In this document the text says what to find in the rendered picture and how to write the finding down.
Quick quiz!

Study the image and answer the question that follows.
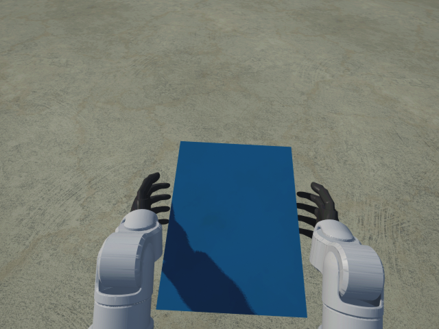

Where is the right robot forearm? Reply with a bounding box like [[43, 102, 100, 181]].
[[309, 219, 385, 329]]

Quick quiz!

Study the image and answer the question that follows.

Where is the carton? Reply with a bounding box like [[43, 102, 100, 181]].
[[156, 141, 307, 318]]

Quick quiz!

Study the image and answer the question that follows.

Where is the left robot forearm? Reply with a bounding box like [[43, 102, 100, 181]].
[[88, 209, 163, 329]]

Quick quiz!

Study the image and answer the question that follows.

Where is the right robot hand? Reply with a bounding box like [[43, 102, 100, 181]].
[[296, 182, 339, 238]]

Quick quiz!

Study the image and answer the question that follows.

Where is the left robot hand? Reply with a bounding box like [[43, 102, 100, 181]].
[[130, 172, 171, 225]]

